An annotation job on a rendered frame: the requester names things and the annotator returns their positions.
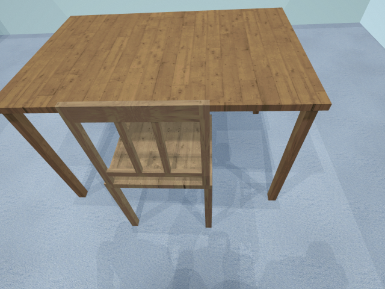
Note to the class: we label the chair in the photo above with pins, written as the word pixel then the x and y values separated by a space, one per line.
pixel 162 144

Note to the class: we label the table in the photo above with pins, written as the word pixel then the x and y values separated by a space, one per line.
pixel 240 60

